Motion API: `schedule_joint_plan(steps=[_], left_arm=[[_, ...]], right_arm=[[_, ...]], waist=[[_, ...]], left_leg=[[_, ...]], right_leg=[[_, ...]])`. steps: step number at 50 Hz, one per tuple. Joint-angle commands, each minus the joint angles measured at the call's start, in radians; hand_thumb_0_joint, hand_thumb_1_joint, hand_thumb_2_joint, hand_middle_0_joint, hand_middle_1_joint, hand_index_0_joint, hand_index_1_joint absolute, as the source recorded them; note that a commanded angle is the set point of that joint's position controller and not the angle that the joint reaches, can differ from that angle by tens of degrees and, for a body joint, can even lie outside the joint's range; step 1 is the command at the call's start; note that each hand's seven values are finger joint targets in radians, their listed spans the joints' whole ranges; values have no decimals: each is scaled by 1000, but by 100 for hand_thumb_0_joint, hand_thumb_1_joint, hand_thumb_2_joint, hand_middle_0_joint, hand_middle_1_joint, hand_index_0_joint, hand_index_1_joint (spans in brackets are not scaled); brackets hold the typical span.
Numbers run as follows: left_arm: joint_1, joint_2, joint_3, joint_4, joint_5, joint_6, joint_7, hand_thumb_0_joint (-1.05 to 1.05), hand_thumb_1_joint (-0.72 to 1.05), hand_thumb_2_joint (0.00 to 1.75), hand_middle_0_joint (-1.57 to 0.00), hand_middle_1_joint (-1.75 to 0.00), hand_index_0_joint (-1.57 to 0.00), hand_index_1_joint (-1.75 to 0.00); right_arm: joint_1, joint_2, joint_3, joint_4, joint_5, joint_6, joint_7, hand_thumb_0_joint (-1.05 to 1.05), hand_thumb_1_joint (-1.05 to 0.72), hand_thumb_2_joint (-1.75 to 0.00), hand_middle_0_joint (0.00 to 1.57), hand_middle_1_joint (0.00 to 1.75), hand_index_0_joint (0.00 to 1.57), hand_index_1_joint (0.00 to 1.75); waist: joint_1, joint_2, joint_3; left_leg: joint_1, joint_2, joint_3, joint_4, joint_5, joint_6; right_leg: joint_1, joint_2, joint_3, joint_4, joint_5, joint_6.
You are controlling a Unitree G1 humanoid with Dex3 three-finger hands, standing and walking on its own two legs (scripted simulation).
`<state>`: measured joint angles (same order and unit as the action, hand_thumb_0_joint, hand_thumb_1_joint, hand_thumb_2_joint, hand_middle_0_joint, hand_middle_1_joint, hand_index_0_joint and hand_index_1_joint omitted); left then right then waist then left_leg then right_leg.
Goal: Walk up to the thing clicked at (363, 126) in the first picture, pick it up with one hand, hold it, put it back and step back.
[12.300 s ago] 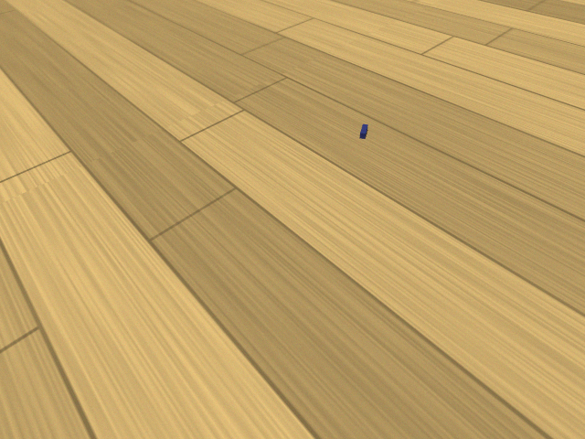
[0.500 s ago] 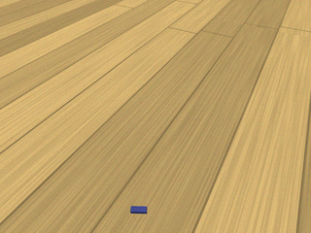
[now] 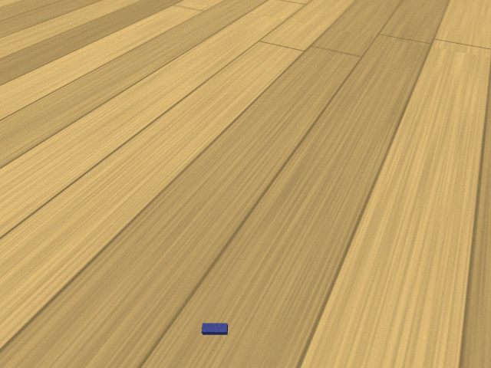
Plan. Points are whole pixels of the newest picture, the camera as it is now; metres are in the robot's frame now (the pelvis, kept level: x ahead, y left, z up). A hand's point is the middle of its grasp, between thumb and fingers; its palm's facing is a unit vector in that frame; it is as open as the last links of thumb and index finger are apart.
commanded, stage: stand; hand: left
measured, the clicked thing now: (215, 329) +0.41 +0.17 -0.76
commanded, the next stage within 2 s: rise first in 1.92 s
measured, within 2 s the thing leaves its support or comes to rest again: neither
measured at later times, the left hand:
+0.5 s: hand out of the picture +0.07 +0.25 -0.16, palm faces -0.03 -0.94 -0.34, open 7.4 cm
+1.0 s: hand out of the picture +0.07 +0.25 -0.16, palm faces -0.03 -0.94 -0.34, open 7.4 cm
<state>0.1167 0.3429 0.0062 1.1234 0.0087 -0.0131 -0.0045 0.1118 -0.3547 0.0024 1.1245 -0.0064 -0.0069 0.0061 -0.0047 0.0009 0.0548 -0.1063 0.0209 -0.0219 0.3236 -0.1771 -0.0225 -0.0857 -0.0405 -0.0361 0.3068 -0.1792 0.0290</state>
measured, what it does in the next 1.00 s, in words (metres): stands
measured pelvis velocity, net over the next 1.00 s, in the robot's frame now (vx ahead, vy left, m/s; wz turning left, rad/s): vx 0.00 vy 0.00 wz -0.01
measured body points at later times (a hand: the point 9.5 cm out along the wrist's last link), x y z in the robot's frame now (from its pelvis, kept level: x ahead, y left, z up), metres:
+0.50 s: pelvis +0.00 +0.00 +0.00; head +0.01 +0.00 +0.45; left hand +0.07 +0.30 -0.13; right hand +0.07 -0.30 -0.13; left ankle +0.00 +0.13 -0.75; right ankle -0.01 -0.14 -0.75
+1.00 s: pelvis +0.00 +0.00 +0.00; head +0.02 +0.00 +0.45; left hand +0.07 +0.30 -0.13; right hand +0.07 -0.30 -0.13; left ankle +0.00 +0.13 -0.75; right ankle -0.01 -0.14 -0.75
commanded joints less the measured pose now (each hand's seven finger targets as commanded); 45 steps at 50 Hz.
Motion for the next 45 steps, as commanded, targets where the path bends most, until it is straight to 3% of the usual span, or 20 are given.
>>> schedule_joint_plan(steps=[1, 6, 10, 13, 20, 28, 32, 37, 41, 45], left_arm=[[-29, 220, 39, -55, 4, -14, 8, 0, 90, 90, -20, -30, -20, -30], [-31, 226, 39, -56, 1, -19, 9, 0, 90, 90, -20, -30, -20, -30], [-29, 221, 35, -58, -1, -18, 8, 0, 90, 90, -20, -30, -20, -30], [-27, 221, 34, -56, 0, -15, 9, 0, 90, 90, -20, -30, -20, -30], [-18, 224, 34, -58, 1, -18, 10, 0, 90, 90, -20, -30, -20, -30], [-23, 223, 32, -57, 0, -14, 9, 0, 90, 90, -20, -30, -20, -30], [-16, 226, 34, -57, 1, -14, 9, 0, 90, 90, -20, -30, -20, -30], [-17, 226, 33, -54, 0, -14, 9, 0, 90, 90, -20, -30, -20, -30], [-20, 222, 34, -57, 1, -14, 9, 0, 90, 90, -20, -30, -20, -30], [-14, 222, 33, -53, -1, -12, 9, 0, 90, 90, -20, -30, -20, -30]], right_arm=[[-39, -213, -44, -57, -4, -23, -11, 0, -90, -90, 20, 30, 20, 30], [-28, -209, -41, -58, -2, -27, -10, 0, -90, -90, 20, 30, 20, 30], [-26, -214, -39, -56, -3, -28, -11, 0, -90, -90, 20, 30, 20, 30], [-22, -213, -37, -56, -3, -25, -11, 0, -90, -90, 20, 30, 20, 30], [-23, -218, -39, -59, -2, -27, -13, 0, -90, -90, 20, 30, 20, 30], [-20, -212, -35, -55, -3, -24, -13, 0, -90, -90, 20, 30, 20, 30], [-23, -210, -34, -59, -2, -26, -14, 0, -90, -90, 20, 30, 20, 30], [-24, -211, -35, -59, -1, -24, -13, 0, -90, -90, 20, 30, 20, 30], [-20, -212, -34, -60, -2, -26, -14, 0, -90, -90, 20, 30, 20, 30], [-31, -213, -35, -61, -1, -24, -14, 0, -90, -90, 20, 30, 20, 30]], waist=[[9, 21, -51], [7, -7, -80], [8, 7, -73], [8, 7, -60], [10, -2, -91], [7, 11, -58], [11, 8, -85], [8, 1, -63], [8, 8, -73], [12, 3, -58]], left_leg=[[-34, 100, -71, -62, 67, 37], [-11, 106, -75, -51, 160, 39], [-11, 107, -73, -49, 167, 36], [-32, 102, -72, -54, 116, 38], [9, 111, -69, -32, 192, 42], [-19, 104, -65, -47, 142, 35], [-3, 110, -64, -39, 198, 40], [-7, 106, -69, -51, 143, 36], [-6, 106, -62, -41, 166, 38], [-4, 105, -67, -50, 154, 35]], right_leg=[[-1, -99, 81, -53, 49, -43], [16, -102, 77, -34, 118, -42], [10, -103, 78, -33, 119, -44], [5, -100, 77, -41, 85, -41], [12, -105, 76, -24, 152, -43], [-5, -102, 81, -31, 108, -43], [20, -104, 78, -17, 162, -45], [-10, -98, 79, -32, 97, -43], [4, -103, 85, -27, 135, -45], [-15, -97, 80, -31, 109, -44]])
